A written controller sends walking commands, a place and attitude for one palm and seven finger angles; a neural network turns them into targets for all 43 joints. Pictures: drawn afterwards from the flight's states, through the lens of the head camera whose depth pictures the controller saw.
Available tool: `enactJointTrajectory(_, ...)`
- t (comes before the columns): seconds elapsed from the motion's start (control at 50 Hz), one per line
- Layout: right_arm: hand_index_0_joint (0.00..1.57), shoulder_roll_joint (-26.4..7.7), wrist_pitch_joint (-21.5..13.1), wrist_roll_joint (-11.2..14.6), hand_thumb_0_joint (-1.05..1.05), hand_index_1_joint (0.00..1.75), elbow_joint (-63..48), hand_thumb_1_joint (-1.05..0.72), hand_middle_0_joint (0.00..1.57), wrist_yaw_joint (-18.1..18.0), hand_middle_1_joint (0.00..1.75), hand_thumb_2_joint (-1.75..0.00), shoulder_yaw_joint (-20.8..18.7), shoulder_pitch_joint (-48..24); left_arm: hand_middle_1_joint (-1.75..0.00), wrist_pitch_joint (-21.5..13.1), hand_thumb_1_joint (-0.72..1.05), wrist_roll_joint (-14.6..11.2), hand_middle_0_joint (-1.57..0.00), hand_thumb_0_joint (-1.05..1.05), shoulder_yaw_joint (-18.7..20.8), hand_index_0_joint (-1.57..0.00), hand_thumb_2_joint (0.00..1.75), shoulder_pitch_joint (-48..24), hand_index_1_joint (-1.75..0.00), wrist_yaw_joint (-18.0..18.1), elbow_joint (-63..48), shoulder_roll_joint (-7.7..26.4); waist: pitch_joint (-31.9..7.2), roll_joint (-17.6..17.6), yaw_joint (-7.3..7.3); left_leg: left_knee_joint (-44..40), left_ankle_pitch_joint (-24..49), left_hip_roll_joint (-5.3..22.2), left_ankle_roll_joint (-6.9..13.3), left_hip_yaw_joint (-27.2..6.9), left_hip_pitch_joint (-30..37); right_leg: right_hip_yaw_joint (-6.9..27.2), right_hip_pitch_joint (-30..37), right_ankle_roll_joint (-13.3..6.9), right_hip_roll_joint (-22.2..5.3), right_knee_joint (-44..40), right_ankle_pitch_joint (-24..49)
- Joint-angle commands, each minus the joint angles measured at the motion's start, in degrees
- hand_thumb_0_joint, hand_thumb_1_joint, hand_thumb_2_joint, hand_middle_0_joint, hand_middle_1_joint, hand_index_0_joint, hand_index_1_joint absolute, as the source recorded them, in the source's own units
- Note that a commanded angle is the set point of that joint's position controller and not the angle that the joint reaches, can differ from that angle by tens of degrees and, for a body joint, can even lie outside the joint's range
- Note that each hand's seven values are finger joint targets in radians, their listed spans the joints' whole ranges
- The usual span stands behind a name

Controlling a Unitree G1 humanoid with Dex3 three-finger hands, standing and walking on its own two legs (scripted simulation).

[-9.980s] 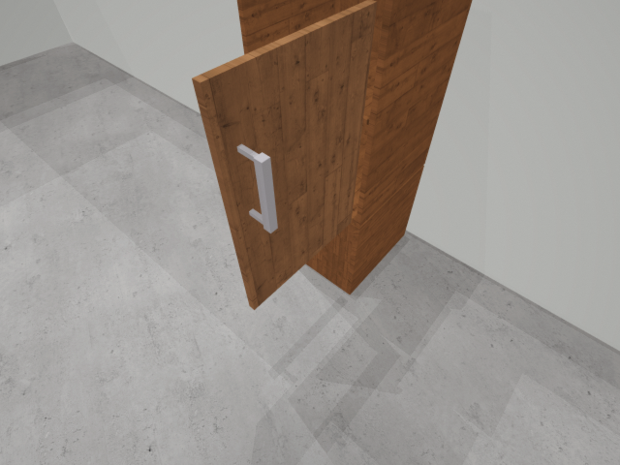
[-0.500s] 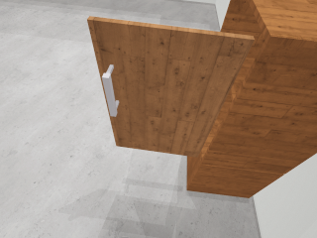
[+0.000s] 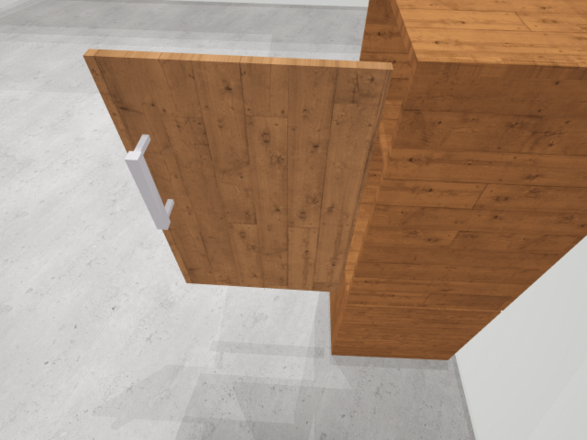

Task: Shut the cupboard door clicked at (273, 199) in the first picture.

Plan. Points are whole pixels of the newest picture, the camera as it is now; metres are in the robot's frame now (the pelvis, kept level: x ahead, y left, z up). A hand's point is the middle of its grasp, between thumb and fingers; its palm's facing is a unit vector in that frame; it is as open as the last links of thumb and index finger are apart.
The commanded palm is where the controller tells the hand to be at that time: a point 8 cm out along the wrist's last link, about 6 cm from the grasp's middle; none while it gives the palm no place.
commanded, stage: come to a stop and stand still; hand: left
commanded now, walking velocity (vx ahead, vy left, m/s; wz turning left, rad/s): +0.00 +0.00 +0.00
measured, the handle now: (154, 185) +0.48 +0.26 +0.05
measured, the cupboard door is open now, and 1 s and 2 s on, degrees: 89 89 89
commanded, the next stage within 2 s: look again from close up in 0.54 s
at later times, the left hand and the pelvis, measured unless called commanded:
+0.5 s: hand out of the picture -0.01 +0.20 -0.16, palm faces +0.01 -0.98 -0.22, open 7.4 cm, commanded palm none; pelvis -0.02 +0.02 +0.01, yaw +0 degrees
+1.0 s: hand out of the picture -0.01 +0.18 -0.17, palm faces +0.01 -0.98 -0.18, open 7.3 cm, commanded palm none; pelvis -0.01 +0.02 +0.01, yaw +0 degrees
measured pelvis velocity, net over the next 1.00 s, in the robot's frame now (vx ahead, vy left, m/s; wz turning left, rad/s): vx -0.01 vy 0.02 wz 0.00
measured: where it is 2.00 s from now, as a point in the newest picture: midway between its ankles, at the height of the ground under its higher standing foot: outside the picture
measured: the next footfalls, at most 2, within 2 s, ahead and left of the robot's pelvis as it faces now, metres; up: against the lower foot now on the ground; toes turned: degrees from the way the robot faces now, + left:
left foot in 0.02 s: +0.01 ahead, +0.11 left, +0.00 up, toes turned +3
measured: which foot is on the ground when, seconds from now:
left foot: up 0.00-0.00, down 0.02-1.00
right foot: down 0.00-1.00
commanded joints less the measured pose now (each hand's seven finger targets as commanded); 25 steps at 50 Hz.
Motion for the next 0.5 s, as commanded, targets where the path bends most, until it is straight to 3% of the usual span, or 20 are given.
enactJointTrajectory(0.0,0.20,-5.5,-2.7,-0.7,0.00,0.30,-0.6,-0.90,0.20,-0.4,0.30,-0.90,-0.1,3.2,-0.30,-0.9,0.90,-1.1,-0.20,0.00,1.5,-0.20,0.90,4.0,-0.30,0.3,-0.8,5.4,-5.1,4.4,2.04,-14.9,23.9,11.0,5.2,-11.1,5.5,5.4,3.4,0.3,-5.2,-4.3,10.1)
enactJointTrajectory(0.02,0.20,-6.6,-2.7,-0.9,0.00,0.30,-0.6,-0.90,0.20,-0.7,0.30,-0.90,0.2,1.7,-0.30,-0.8,0.90,-1.1,-0.20,0.00,1.5,-0.20,0.90,4.1,-0.30,0.3,-0.4,4.8,-3.8,3.6,2.58,-14.2,24.0,11.3,5.9,-10.8,2.6,4.6,5.2,0.7,-4.5,-5.6,8.6)
enactJointTrajectory(0.04,0.20,-5.3,-2.9,-0.8,0.00,0.30,0.3,-0.90,0.20,-0.9,0.30,-0.90,0.4,1.3,-0.30,-0.4,0.90,-0.9,-0.20,0.00,1.6,-0.20,0.90,2.9,-0.30,0.4,0.6,5.0,-3.2,8.2,2.14,-15.4,24.7,9.4,5.3,-9.7,2.1,3.6,6.2,0.9,-4.6,-4.9,9.6)
enactJointTrajectory(0.06,0.20,-4.7,-2.7,-0.7,0.00,0.30,0.6,-0.90,0.20,-1.0,0.30,-0.90,0.6,1.8,-0.30,-0.1,0.90,-1.0,-0.20,0.00,1.5,-0.20,0.90,2.8,-0.30,0.3,1.1,5.2,-2.3,9.2,2.08,-17.0,21.6,9.1,5.0,-9.2,1.4,3.2,6.8,1.0,-4.2,-5.1,7.1)
enactJointTrajectory(0.08,0.20,-6.0,-3.7,0.3,0.00,0.30,-3.7,-0.90,0.20,-0.7,0.30,-0.90,0.1,-3.3,-0.30,-1.3,0.90,-0.4,-0.20,0.00,1.0,-0.20,0.90,11.3,-0.30,3.1,3.4,7.3,-1.9,5.1,4.90,-2.1,23.5,7.5,2.9,-3.5,3.4,8.2,2.1,0.8,-8.6,-6.9,26.1)
enactJointTrajectory(0.1,0.20,-3.8,-3.5,-0.1,0.00,0.30,-4.8,-0.90,0.20,-0.5,0.30,-0.90,1.2,0.5,-0.30,-2.6,0.90,0.1,-0.20,0.00,0.9,-0.20,0.90,9.0,-0.30,2.6,3.0,9.2,-3.5,3.2,0.73,-1.8,18.5,3.5,1.4,-2.0,1.3,10.3,6.9,-1.7,-12.0,-5.2,43.7)
enactJointTrajectory(0.12,0.20,-1.9,-3.6,-0.3,0.00,0.30,-3.8,-0.90,0.20,-0.1,0.30,-0.90,1.2,5.9,-0.30,-3.3,0.90,-0.6,-0.20,0.00,0.8,-0.20,0.90,7.5,-0.30,2.1,2.0,9.4,-8.9,1.1,-1.06,-6.3,10.1,3.1,2.1,-2.5,3.1,10.6,9.2,-3.6,-12.8,-3.2,42.3)
enactJointTrajectory(0.14,0.20,-2.3,-3.6,-0.4,0.00,0.30,-3.4,-0.90,0.20,-0.1,0.30,-0.90,1.1,6.9,-0.30,-3.2,0.90,-0.6,-0.20,0.00,0.2,-0.20,0.90,5.9,-0.30,1.8,1.4,8.4,-10.5,1.0,-1.16,-7.9,11.4,3.2,2.4,-3.1,5.1,8.5,9.2,-3.5,-11.1,-2.8,35.4)
enactJointTrajectory(0.16,0.20,-2.8,-3.5,-0.4,0.00,0.30,-3.4,-0.90,0.20,-0.2,0.30,-0.90,1.1,6.6,-0.30,-3.1,0.90,-0.6,-0.20,0.00,0.1,-0.20,0.90,5.4,-0.30,1.6,1.2,7.9,-8.8,0.2,-0.96,-8.9,13.7,3.9,2.8,-3.9,5.4,7.6,7.4,-2.7,-9.3,-3.4,28.1)
enactJointTrajectory(0.2,0.20,-3.7,-3.6,-0.5,0.00,0.30,-3.8,-0.90,0.20,-0.2,0.30,-0.90,1.5,5.3,-0.30,-2.4,0.90,-0.5,-0.20,0.00,-0.2,-0.20,0.90,4.7,-0.30,1.1,1.3,7.2,-3.0,3.1,-0.01,-11.7,17.9,5.3,3.8,-5.6,3.5,5.8,4.1,-1.9,-6.6,-4.5,16.2)
enactJointTrajectory(0.22,0.20,-4.1,-3.6,-0.5,0.00,0.30,-4.1,-0.90,0.20,-0.2,0.30,-0.90,1.7,4.8,-0.30,-2.1,0.90,-0.4,-0.20,0.00,-0.4,-0.20,0.90,5.2,-0.30,1.1,1.6,6.7,-0.3,2.0,0.29,-13.1,15.7,5.7,4.2,-6.6,1.5,5.5,3.4,-1.6,-6.0,-5.4,10.3)
enactJointTrajectory(0.28,0.20,-4.7,-3.5,-0.6,0.00,0.30,-4.6,-0.90,0.20,0.1,0.30,-0.90,1.8,4.7,-0.30,-1.8,0.90,-0.3,-0.20,0.00,-0.7,-0.20,0.90,6.3,-0.30,0.7,2.2,6.0,3.8,-0.9,0.37,-16.0,6.3,4.7,4.5,-7.6,-1.0,6.6,0.9,-1.2,-5.5,-8.3,1.2)
enactJointTrajectory(0.36,0.20,-5.4,-3.6,-0.7,0.00,0.30,-4.0,-0.90,0.20,0.4,0.30,-0.90,2.1,5.2,-0.30,-1.8,0.90,-0.3,-0.20,0.00,-0.8,-0.20,0.90,7.2,-0.30,0.6,2.4,6.1,3.1,-0.3,0.48,-18.8,2.2,4.6,4.7,-8.3,-1.2,6.1,1.6,-0.9,-5.4,-8.2,0.2)
enactJointTrajectory(0.38,0.20,-5.5,-3.6,-0.7,0.00,0.30,-3.8,-0.90,0.20,0.4,0.30,-0.90,2.1,5.4,-0.30,-1.9,0.90,-0.3,-0.20,0.00,-0.8,-0.20,0.90,7.5,-0.30,0.6,2.4,6.1,2.5,-1.4,0.53,-18.8,2.6,4.5,4.7,-8.2,-0.8,6.1,1.9,-0.8,-5.6,-8.4,0.6)
enactJointTrajectory(0.42,0.20,-5.5,-3.9,-0.6,0.00,0.30,-3.2,-0.90,0.20,0.4,0.30,-0.90,2.2,5.6,-0.30,-2.0,0.90,-0.4,-0.20,0.00,-0.8,-0.20,0.90,8.0,-0.30,0.6,2.6,6.2,0.7,-0.3,0.71,-19.0,4.8,4.6,4.8,-8.1,0.2,5.7,3.4,-0.8,-5.8,-7.9,2.7)
enactJointTrajectory(0.48,0.20,-5.5,-4.1,-0.6,0.00,0.30,-2.2,-0.90,0.20,0.4,0.30,-0.90,2.4,5.8,-0.30,-2.1,0.90,-0.5,-0.20,0.00,-0.9,-0.20,0.90,8.1,-0.30,0.6,3.2,5.9,0.9,-1.7,0.63,-18.4,7.5,4.4,4.7,-7.6,1.5,5.9,3.0,-0.6,-6.2,-8.3,4.1)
